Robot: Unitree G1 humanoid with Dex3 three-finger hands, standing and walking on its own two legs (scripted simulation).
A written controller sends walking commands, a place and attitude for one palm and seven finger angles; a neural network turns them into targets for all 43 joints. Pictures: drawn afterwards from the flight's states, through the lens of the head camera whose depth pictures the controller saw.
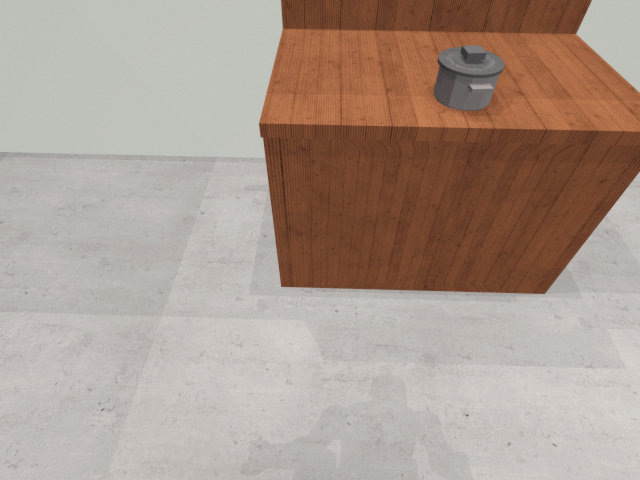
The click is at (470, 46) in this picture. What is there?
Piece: lid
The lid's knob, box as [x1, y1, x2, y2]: [460, 45, 486, 60]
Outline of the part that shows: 462,46 460,52 466,60 484,59 486,53 479,45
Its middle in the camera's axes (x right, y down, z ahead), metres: +0.38 -0.46 +0.96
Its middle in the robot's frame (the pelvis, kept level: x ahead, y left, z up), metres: +1.06 -0.32 +0.08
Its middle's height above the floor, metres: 0.85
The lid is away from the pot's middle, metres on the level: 0.00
